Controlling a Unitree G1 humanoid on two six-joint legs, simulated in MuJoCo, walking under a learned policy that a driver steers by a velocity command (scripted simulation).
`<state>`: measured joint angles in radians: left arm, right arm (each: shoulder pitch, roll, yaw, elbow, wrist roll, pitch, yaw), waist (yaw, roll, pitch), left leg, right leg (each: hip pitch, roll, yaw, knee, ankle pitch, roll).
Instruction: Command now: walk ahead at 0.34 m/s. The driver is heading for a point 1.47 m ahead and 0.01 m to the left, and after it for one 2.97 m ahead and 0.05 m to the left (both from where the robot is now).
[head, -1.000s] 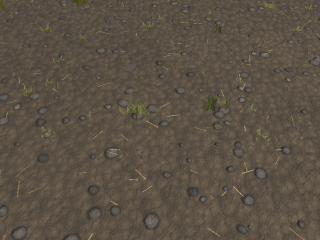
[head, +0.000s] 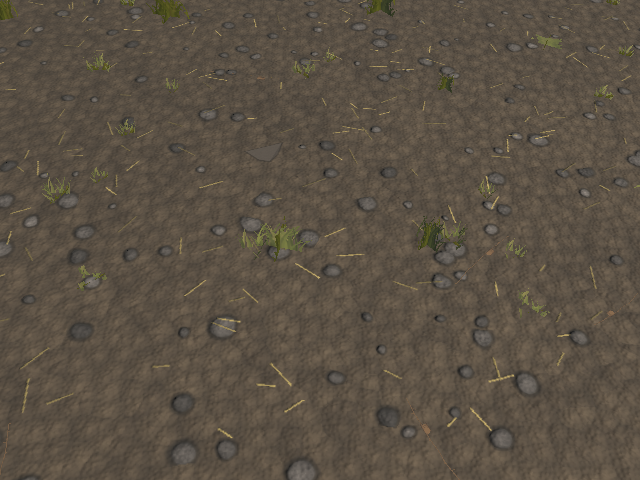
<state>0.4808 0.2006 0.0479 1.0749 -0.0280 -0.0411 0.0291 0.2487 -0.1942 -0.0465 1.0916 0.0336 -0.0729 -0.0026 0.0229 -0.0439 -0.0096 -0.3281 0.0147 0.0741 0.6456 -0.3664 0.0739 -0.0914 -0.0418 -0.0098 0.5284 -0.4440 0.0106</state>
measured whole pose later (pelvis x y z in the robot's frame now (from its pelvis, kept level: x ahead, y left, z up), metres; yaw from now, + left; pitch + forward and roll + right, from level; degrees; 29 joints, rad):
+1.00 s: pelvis +0.59 -0.10 -0.10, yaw -1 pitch +2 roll -2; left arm 0.39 0.21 0.03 1.06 -0.02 -0.10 0.01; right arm 0.03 -0.21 -0.04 0.80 0.02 -0.09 0.00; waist 0.08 0.04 0.00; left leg -0.67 0.08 0.00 0.63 0.10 0.02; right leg -0.01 0.08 -0.04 0.30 -0.32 -0.06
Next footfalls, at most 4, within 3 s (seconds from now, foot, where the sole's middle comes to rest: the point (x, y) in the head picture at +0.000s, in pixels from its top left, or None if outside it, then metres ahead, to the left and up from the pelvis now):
0.62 right None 0.53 -0.18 -0.87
1.12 left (320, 365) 0.86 0.01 -0.87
1.66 right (411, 279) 1.15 -0.24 -0.87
2.18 left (319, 218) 1.38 0.03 -0.87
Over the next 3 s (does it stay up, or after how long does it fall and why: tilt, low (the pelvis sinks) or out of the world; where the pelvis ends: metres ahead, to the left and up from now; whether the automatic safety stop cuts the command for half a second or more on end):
stays up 1.33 -0.12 -0.09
